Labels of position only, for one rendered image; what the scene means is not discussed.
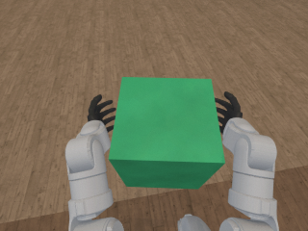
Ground robot right upper arm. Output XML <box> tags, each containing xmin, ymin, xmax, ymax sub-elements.
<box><xmin>219</xmin><ymin>217</ymin><xmax>274</xmax><ymax>231</ymax></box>

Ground right robot forearm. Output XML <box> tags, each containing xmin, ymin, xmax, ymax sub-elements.
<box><xmin>222</xmin><ymin>117</ymin><xmax>279</xmax><ymax>231</ymax></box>

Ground left robot forearm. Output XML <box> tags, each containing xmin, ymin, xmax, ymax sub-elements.
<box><xmin>64</xmin><ymin>120</ymin><xmax>114</xmax><ymax>231</ymax></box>

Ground carton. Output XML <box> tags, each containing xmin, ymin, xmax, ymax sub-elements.
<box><xmin>108</xmin><ymin>77</ymin><xmax>225</xmax><ymax>190</ymax></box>

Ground robot right thigh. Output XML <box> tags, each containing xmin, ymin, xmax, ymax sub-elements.
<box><xmin>177</xmin><ymin>216</ymin><xmax>211</xmax><ymax>231</ymax></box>

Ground robot left hand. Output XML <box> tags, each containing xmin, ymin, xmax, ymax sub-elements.
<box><xmin>88</xmin><ymin>94</ymin><xmax>116</xmax><ymax>133</ymax></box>

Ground robot left upper arm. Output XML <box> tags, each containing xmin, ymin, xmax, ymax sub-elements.
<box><xmin>73</xmin><ymin>217</ymin><xmax>124</xmax><ymax>231</ymax></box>

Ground robot right hand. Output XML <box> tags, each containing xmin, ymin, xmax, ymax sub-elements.
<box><xmin>215</xmin><ymin>91</ymin><xmax>243</xmax><ymax>134</ymax></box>

